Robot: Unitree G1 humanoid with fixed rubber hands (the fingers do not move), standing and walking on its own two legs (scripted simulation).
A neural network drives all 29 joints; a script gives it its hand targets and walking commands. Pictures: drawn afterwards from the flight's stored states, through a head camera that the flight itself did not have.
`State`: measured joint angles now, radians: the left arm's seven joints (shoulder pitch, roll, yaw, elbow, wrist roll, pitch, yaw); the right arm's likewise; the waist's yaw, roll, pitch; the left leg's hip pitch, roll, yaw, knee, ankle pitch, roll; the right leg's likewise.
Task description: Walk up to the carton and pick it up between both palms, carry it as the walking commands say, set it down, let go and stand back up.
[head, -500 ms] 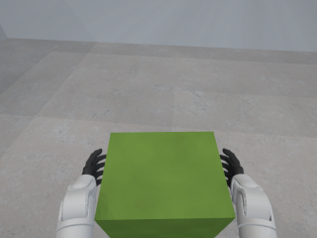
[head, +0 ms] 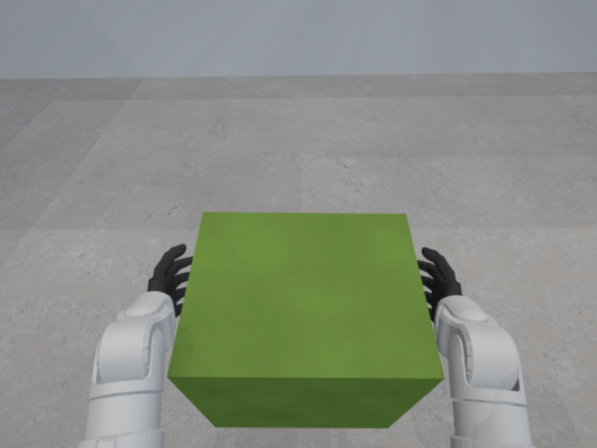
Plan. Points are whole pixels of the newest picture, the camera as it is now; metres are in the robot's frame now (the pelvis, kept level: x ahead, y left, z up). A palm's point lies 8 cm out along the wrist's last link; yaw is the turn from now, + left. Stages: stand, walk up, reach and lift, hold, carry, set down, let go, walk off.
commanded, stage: carry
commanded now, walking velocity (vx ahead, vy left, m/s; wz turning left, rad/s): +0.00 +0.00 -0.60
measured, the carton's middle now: (303, 329) +0.30 +0.01 +0.00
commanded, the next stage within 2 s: none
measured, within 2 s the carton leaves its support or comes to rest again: neither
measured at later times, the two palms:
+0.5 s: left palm (245, 317) +0.28 +0.08 +0.07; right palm (551, 361) +0.22 -0.27 +0.07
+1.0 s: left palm (345, 362) +0.21 -0.03 +0.09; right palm out of the picture +0.15 -0.39 +0.09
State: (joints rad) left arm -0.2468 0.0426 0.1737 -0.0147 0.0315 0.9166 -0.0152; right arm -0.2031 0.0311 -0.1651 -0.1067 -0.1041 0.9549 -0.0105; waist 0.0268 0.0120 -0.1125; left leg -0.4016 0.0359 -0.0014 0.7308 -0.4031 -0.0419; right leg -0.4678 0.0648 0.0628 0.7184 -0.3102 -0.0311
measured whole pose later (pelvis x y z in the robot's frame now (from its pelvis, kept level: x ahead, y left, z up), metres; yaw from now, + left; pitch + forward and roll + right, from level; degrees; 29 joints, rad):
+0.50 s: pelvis -0.01 -0.05 +0.01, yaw -9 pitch +7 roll -3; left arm -0.12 -0.09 0.22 -0.36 0.02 1.13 0.01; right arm -0.09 0.07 -0.23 -0.42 -0.03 1.15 0.02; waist 0.02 0.05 -0.06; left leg -0.45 0.19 0.07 0.76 -0.49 -0.07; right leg -0.42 0.02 -0.11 0.58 -0.27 -0.03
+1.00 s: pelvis -0.06 -0.17 +0.01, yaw -7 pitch +4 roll -1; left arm -0.06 -0.10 0.18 -0.36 0.07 1.16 0.00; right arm -0.05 0.02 -0.19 -0.40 -0.05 1.19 0.03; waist -0.02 0.04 -0.13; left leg -0.48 0.15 0.06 0.90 -0.54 -0.04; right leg -0.40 -0.01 -0.14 0.60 -0.26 -0.05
